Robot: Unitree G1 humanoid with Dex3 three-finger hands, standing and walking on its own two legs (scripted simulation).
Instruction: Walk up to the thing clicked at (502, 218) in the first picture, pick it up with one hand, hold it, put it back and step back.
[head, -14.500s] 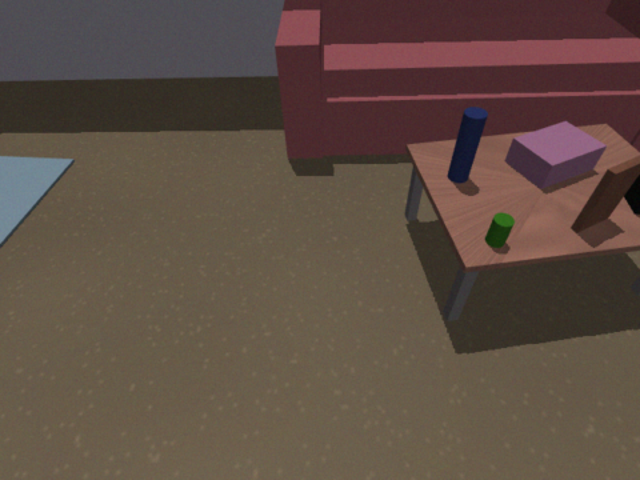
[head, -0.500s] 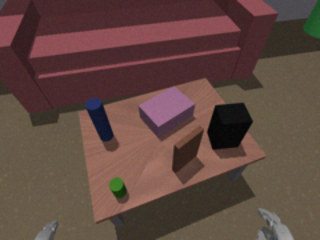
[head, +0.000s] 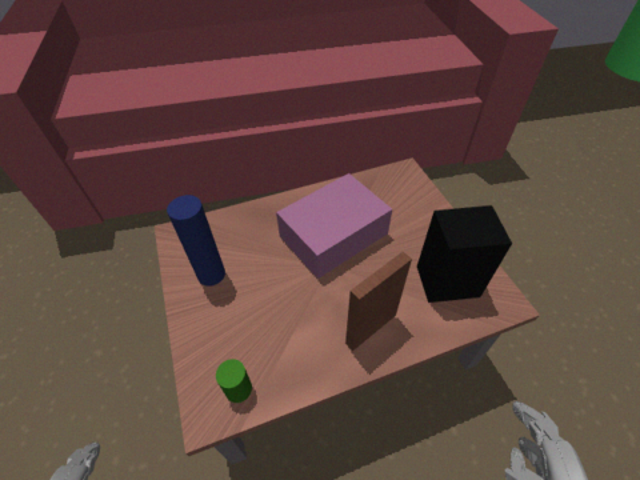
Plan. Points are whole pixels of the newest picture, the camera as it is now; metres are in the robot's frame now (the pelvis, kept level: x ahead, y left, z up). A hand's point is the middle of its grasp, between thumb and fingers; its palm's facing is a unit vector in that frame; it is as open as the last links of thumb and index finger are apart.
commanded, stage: go down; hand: left
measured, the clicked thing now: (234, 381) +0.37 +0.20 -0.32
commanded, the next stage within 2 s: none
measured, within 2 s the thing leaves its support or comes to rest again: neither
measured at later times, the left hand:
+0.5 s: hand out of the picture +0.16 +0.29 -0.08, palm faces +0.12 -0.93 -0.34, open 17.3 cm
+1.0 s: hand (70, 409) +0.25 +0.34 -0.05, palm faces +0.12 -0.97 -0.20, open 17.5 cm
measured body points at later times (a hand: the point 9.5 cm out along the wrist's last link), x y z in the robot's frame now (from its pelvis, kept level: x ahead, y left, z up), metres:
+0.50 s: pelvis -0.02 +0.00 -0.01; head +0.02 +0.01 +0.44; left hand +0.15 +0.34 -0.05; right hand +0.13 -0.26 -0.08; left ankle -0.01 +0.11 -0.69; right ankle -0.04 -0.13 -0.69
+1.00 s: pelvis -0.02 +0.00 -0.01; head +0.04 +0.02 +0.43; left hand +0.24 +0.39 -0.03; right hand +0.06 -0.28 -0.10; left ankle -0.01 +0.11 -0.69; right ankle -0.04 -0.13 -0.69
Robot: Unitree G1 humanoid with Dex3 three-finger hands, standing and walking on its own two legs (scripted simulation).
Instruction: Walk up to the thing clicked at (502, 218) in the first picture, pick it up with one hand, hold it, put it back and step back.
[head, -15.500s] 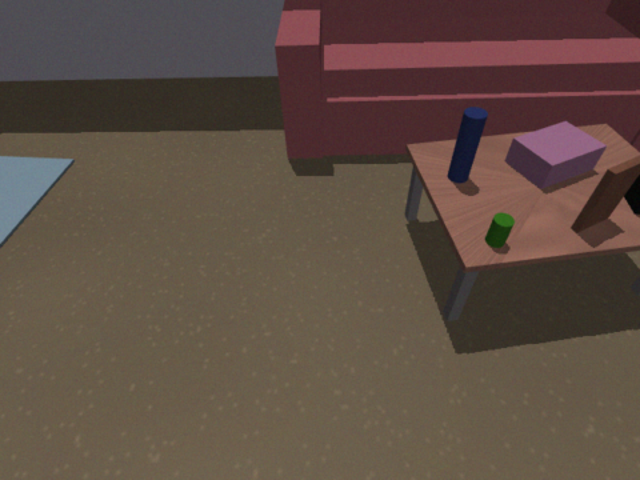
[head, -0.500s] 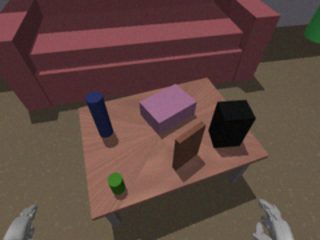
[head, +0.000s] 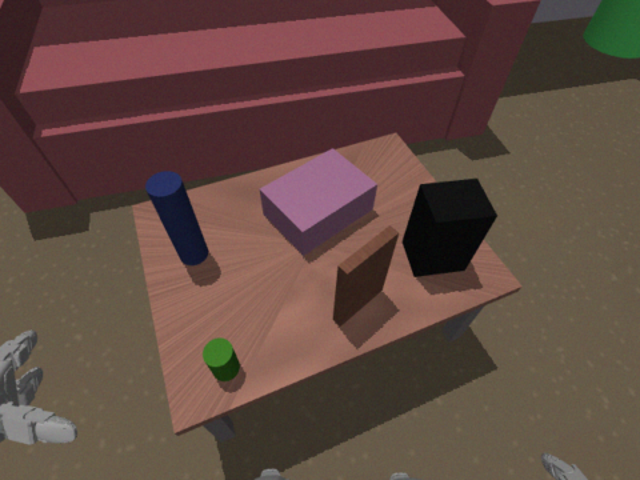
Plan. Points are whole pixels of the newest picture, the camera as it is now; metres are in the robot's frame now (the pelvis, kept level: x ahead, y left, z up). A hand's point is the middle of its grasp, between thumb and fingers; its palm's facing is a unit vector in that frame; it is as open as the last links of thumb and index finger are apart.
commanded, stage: go down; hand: left
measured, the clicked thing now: (222, 360) +0.39 +0.20 -0.31
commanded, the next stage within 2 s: none
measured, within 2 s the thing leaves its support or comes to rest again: neither
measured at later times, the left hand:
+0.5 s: hand (35, 351) +0.31 +0.37 -0.02, palm faces +0.19 -0.97 -0.15, open 17.3 cm
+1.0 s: hand (28, 342) +0.32 +0.39 -0.02, palm faces +0.20 -0.97 -0.14, open 17.5 cm
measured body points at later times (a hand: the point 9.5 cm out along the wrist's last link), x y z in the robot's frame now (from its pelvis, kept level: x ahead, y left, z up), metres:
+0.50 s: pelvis -0.02 +0.00 -0.01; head +0.09 +0.04 +0.43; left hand +0.30 +0.42 -0.01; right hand +0.07 -0.28 -0.10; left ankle +0.01 +0.10 -0.68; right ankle -0.01 -0.13 -0.68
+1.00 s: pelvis -0.01 +0.01 -0.01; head +0.09 +0.05 +0.42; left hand +0.31 +0.44 -0.01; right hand +0.07 -0.27 -0.10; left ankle +0.01 +0.10 -0.68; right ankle -0.01 -0.13 -0.68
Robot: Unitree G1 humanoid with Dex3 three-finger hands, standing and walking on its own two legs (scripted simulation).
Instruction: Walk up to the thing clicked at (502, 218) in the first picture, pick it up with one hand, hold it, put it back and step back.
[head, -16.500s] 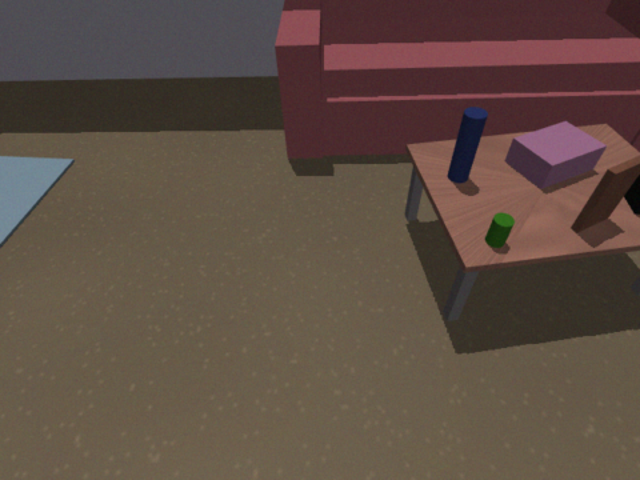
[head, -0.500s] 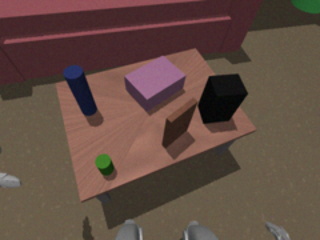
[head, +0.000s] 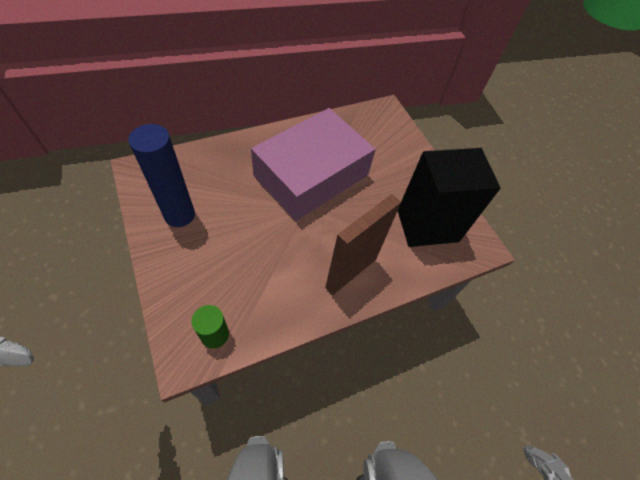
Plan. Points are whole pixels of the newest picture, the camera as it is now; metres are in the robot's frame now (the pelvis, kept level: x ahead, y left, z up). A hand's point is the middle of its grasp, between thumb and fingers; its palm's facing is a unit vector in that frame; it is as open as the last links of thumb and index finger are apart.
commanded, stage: go down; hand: left
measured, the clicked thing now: (211, 327) +0.41 +0.20 -0.30
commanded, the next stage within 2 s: none
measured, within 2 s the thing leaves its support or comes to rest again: neither
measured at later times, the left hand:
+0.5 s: hand out of the picture +0.36 +0.39 -0.01, palm faces +0.21 -0.97 -0.11, open 17.3 cm
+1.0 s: hand out of the picture +0.37 +0.40 -0.01, palm faces +0.21 -0.97 -0.10, open 17.3 cm
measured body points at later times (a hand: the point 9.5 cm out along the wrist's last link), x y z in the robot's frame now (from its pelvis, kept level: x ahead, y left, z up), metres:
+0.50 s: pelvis +0.00 +0.00 -0.01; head +0.13 +0.05 +0.42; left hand +0.34 +0.44 +0.00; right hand +0.08 -0.28 -0.10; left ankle +0.03 +0.09 -0.67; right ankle +0.00 -0.14 -0.67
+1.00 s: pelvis +0.00 +0.00 -0.02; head +0.14 +0.06 +0.40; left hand +0.36 +0.45 +0.00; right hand +0.08 -0.28 -0.11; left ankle +0.03 +0.09 -0.67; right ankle +0.00 -0.14 -0.67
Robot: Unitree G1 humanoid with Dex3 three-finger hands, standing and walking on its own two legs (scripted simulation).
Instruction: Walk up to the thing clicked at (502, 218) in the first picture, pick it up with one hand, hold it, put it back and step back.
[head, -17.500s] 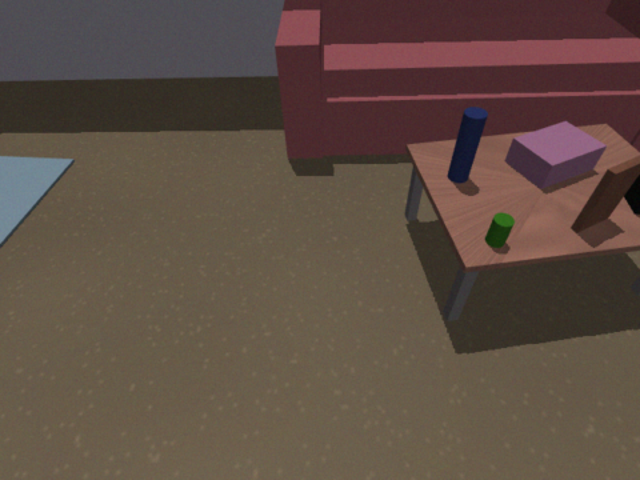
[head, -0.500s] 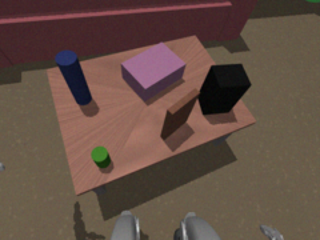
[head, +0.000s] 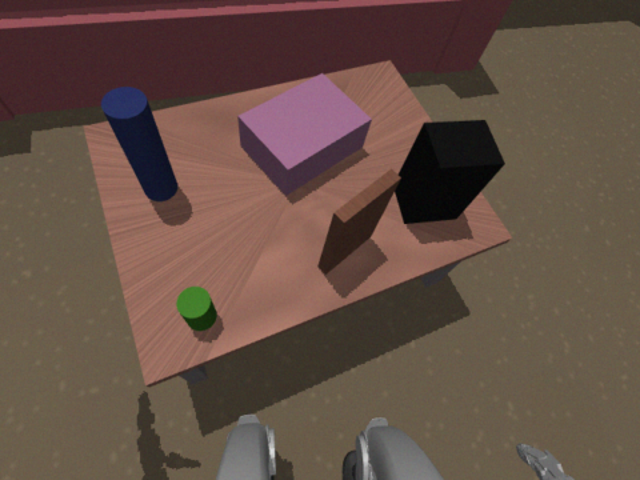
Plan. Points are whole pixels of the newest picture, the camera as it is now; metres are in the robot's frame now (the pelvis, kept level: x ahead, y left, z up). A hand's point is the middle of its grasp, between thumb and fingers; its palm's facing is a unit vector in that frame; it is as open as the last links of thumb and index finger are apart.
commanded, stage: go down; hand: left
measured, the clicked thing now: (197, 309) +0.40 +0.20 -0.28
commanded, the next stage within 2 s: none
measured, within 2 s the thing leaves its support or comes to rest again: neither
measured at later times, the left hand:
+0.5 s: hand out of the picture +0.37 +0.40 +0.02, palm faces +0.22 -0.97 -0.07, open 17.3 cm
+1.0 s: hand out of the picture +0.37 +0.40 +0.02, palm faces +0.22 -0.98 -0.05, open 17.3 cm
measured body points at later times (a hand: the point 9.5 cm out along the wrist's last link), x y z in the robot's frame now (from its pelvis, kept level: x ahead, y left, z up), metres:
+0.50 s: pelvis -0.01 +0.00 -0.01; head +0.14 +0.06 +0.42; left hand +0.36 +0.46 +0.02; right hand +0.08 -0.27 -0.10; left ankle +0.02 +0.09 -0.65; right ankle +0.00 -0.14 -0.65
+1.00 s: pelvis -0.01 +0.00 -0.01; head +0.14 +0.06 +0.41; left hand +0.35 +0.45 +0.02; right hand +0.09 -0.28 -0.10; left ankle +0.02 +0.09 -0.65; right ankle +0.00 -0.14 -0.65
